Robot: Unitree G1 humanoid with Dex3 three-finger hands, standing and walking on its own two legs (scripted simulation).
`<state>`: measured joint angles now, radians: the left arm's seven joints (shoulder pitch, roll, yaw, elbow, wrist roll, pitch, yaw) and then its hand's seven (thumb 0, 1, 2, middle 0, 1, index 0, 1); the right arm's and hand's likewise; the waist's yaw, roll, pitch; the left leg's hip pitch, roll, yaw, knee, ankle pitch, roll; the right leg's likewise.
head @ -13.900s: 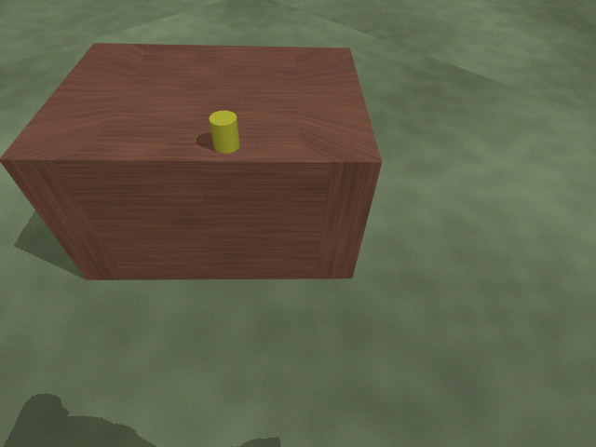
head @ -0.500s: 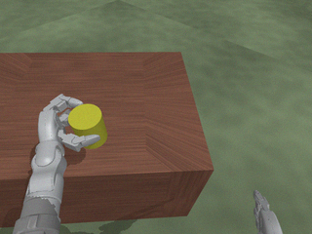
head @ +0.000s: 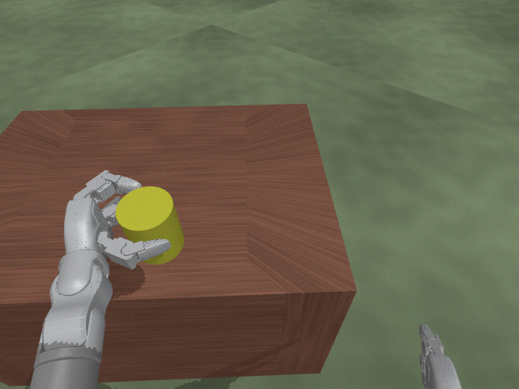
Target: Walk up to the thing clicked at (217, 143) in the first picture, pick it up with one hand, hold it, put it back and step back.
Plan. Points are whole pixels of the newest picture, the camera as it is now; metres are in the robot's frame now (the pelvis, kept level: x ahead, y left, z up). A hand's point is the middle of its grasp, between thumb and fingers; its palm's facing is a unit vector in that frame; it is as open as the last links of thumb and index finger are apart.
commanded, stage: hold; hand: left
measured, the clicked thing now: (153, 226) +0.34 +0.15 +0.11
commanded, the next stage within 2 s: none
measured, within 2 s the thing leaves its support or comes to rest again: neither
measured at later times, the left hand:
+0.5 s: hand (124, 210) +0.34 +0.18 +0.15, palm faces +0.18 -0.98 +0.01, open 11.0 cm
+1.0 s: hand (123, 210) +0.33 +0.18 +0.16, palm faces +0.17 -0.98 +0.01, open 11.0 cm
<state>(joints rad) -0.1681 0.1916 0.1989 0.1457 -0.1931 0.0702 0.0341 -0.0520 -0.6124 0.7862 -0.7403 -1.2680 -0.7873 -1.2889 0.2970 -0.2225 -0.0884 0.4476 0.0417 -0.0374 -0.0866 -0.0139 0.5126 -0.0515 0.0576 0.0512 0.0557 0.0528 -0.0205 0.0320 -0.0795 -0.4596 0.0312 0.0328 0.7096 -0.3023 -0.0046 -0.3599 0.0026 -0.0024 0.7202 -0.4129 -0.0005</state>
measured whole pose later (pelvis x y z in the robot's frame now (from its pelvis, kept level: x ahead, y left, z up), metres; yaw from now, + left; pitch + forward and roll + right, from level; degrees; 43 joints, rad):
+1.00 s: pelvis +0.01 +0.01 +0.02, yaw +1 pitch -1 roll +0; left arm -0.08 0.17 0.18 -0.07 -0.19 0.22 0.04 -0.04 -0.61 0.76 -0.76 -1.25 -0.81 -1.27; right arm 0.26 -0.21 -0.10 0.57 0.03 -0.13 -0.07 -0.01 0.49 -0.06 0.06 0.05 0.05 0.05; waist -0.01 0.04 -0.05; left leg -0.30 0.02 0.03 0.57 -0.26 0.00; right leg -0.18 -0.01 -0.01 0.55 -0.36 0.01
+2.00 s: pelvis +0.01 +0.00 +0.02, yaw +1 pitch -1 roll +0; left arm -0.10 0.17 0.21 0.01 -0.20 0.21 0.03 -0.04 -0.61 0.78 -0.76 -1.24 -0.80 -1.26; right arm 0.24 -0.22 -0.12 0.60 0.04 -0.13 -0.05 -0.01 0.50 -0.06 0.06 0.05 0.06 0.05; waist -0.02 0.03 -0.04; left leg -0.26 0.02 0.03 0.50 -0.23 0.00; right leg -0.15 0.00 -0.01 0.50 -0.33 0.00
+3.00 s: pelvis +0.01 +0.00 +0.02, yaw +1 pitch +0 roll +0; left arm -0.19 0.18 0.23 0.22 -0.18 0.14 0.03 -0.03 -0.61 0.79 -0.76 -1.22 -0.81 -1.24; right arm 0.21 -0.21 -0.11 0.60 0.03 -0.13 -0.05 -0.01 0.53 -0.05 0.06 0.05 0.06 0.05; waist -0.03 0.01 -0.01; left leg -0.28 0.02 0.02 0.50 -0.22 -0.01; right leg -0.17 0.00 -0.02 0.50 -0.33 -0.01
